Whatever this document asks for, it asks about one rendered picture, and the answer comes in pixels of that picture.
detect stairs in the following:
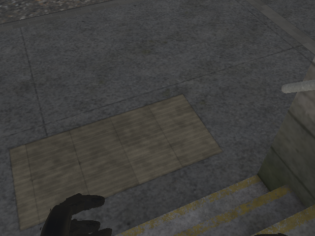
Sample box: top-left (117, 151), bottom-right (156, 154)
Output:
top-left (114, 175), bottom-right (315, 236)

